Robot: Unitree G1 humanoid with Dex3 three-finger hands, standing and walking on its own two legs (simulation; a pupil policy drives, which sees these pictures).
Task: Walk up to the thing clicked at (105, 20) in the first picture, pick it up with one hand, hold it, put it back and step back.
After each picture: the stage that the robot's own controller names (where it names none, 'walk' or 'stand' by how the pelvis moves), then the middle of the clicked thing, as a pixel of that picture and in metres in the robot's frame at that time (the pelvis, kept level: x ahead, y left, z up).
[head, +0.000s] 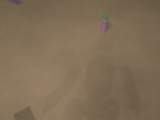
stand; (104, 24) +1.63 -0.35 -0.65
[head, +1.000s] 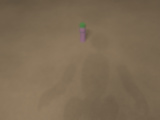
walk; (82, 32) +1.53 +0.02 -0.63
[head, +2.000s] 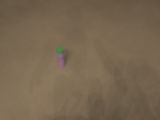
walk; (60, 58) +1.03 +0.22 -0.65
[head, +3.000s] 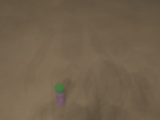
walk; (60, 95) +0.62 +0.14 -0.63
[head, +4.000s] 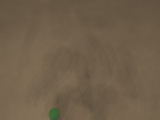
stand; (55, 118) +0.38 +0.12 -0.64
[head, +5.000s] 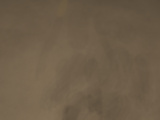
stand; out of the picture +0.34 +0.12 -0.65
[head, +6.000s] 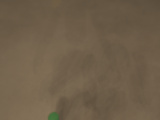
stand; out of the picture +0.37 +0.14 -0.64
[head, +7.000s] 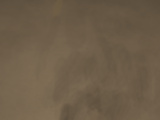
stand; out of the picture +0.35 +0.14 -0.66
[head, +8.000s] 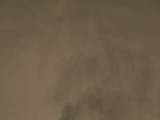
stand; out of the picture +0.35 +0.14 -0.66
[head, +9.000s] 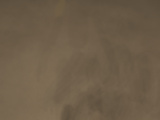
stand; out of the picture +0.35 +0.14 -0.66
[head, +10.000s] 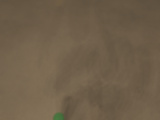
go down; out of the picture +0.36 +0.13 -0.65
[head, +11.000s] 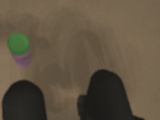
go down; (21, 53) +0.46 +0.16 -0.24
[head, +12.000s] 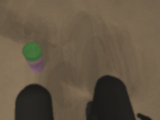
close in; (35, 60) +0.45 +0.14 -0.27
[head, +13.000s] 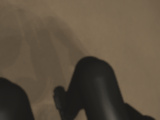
close in; out of the picture +0.45 +0.19 -0.17
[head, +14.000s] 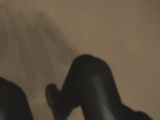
close; out of the picture +0.44 +0.20 -0.17
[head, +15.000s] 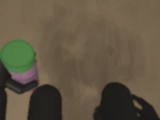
lift; (25, 71) +0.34 +0.18 -0.03
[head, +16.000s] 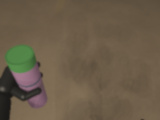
hold; (30, 81) +0.32 +0.16 +0.07
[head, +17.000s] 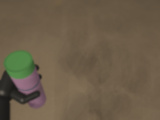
hold; (29, 84) +0.32 +0.17 +0.05
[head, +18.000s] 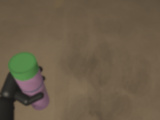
hold; (33, 85) +0.31 +0.16 +0.05
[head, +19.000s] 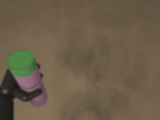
crouch; (31, 82) +0.33 +0.16 +0.02
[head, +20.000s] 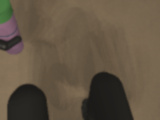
lower; (6, 30) +0.49 +0.17 -0.05
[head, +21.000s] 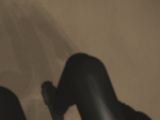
lower; out of the picture +0.47 +0.24 -0.18
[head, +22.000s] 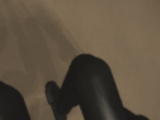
lower; out of the picture +0.46 +0.22 -0.18
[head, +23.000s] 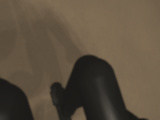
lower; out of the picture +0.46 +0.21 -0.16
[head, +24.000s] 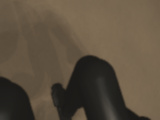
lower; out of the picture +0.44 +0.21 -0.17
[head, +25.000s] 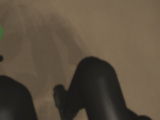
open; out of the picture +0.43 +0.18 -0.16
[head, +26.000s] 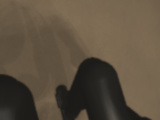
rise; out of the picture +0.44 +0.20 -0.17
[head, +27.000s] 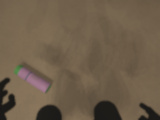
walk; (32, 78) +0.49 +0.26 -0.53
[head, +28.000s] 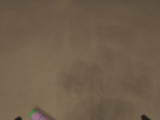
stand; out of the picture +0.44 +0.25 -0.69
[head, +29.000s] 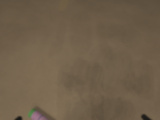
stand; out of the picture +0.44 +0.26 -0.69
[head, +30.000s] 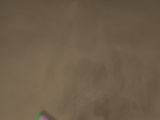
stand; out of the picture +0.44 +0.25 -0.74
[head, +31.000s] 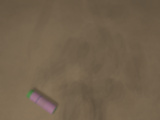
walk; (41, 101) +0.47 +0.23 -0.73
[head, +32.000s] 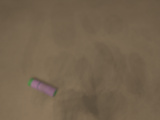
walk; (42, 87) +0.63 +0.32 -0.71
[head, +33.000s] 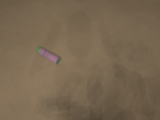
stand; (48, 55) +0.96 +0.32 -0.72
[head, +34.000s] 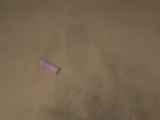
stand; (48, 66) +0.97 +0.30 -0.74
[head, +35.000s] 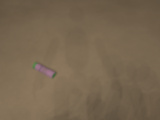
stand; (44, 70) +0.97 +0.34 -0.75
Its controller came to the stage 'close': yes
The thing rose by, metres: 0.69
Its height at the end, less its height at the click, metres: -0.09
